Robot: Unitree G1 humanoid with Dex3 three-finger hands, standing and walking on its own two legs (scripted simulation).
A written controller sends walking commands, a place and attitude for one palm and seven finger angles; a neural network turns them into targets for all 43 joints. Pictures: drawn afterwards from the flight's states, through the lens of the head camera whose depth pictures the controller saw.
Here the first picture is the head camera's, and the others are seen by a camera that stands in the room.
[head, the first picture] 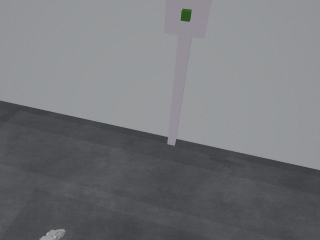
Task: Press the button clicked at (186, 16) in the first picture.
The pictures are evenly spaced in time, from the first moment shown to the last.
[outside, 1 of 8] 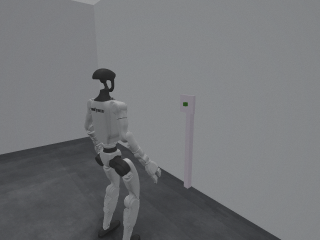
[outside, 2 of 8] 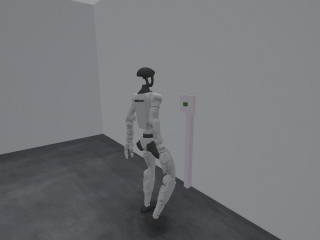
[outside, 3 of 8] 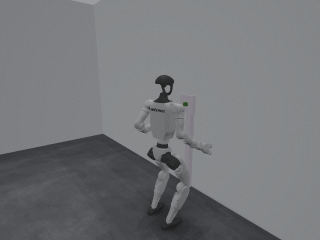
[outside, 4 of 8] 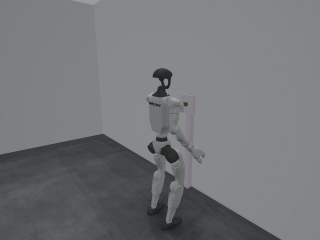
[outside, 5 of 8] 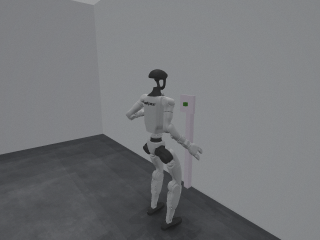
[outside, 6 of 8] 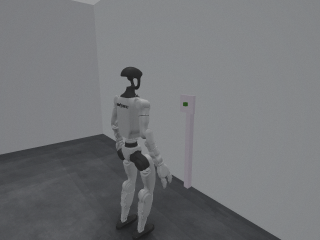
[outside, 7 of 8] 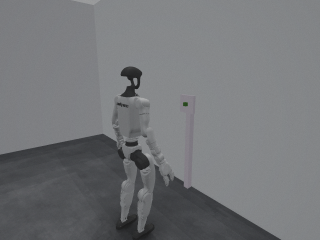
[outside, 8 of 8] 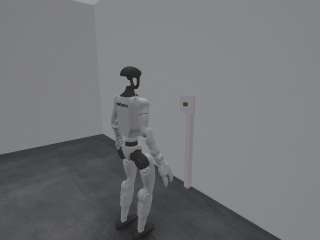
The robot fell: no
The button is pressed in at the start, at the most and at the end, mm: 0 12 0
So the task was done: yes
